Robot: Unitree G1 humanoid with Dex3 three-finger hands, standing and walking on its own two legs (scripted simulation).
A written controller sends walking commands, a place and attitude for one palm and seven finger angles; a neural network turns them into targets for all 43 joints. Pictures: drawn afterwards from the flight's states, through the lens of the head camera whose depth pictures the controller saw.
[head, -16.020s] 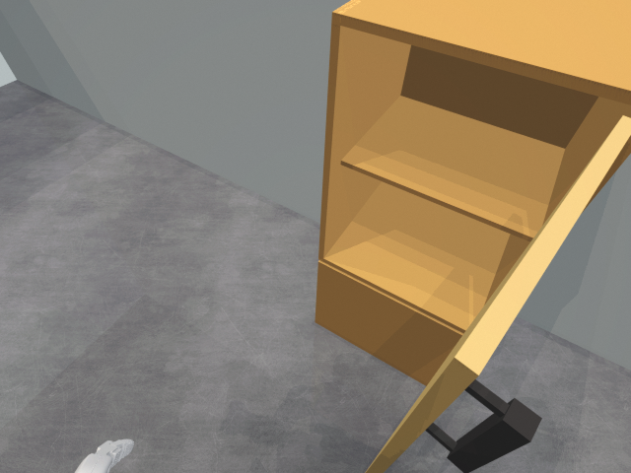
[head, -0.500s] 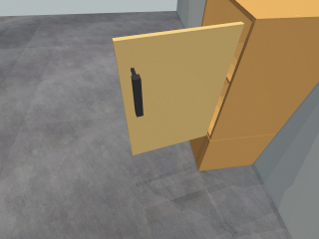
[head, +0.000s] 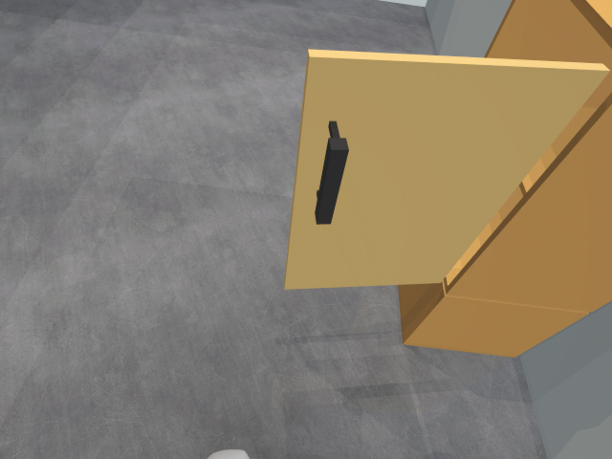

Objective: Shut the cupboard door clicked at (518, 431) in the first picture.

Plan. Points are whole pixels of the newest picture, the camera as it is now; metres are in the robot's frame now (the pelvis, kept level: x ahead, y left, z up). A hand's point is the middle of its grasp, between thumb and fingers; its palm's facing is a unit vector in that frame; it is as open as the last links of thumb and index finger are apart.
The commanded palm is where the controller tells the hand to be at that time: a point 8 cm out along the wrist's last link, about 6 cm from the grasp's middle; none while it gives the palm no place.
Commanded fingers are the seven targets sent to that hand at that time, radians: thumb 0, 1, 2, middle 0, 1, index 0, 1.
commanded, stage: shuffle to correct the standing spot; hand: left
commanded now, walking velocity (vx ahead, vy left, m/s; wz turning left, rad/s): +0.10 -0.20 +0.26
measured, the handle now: (327, 175) +0.50 +0.01 +0.07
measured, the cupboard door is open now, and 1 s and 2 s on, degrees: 100 100 100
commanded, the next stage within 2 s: come to a stop and stand still in 1.02 s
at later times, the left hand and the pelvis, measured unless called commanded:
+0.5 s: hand out of the picture +0.13 +0.11 -0.15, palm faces +0.12 -0.96 -0.23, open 7.4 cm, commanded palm none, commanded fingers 0.00 0.90 0.90 -0.20 -0.30 -0.20 -0.30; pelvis +0.08 -0.09 +0.01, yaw +8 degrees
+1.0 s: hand out of the picture +0.08 +0.02 -0.16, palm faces +0.18 -0.97 -0.15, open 7.4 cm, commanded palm none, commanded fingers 0.00 0.90 0.90 -0.20 -0.30 -0.20 -0.30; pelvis +0.09 -0.17 +0.02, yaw +8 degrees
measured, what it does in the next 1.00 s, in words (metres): steps to the right: left foot, then right foot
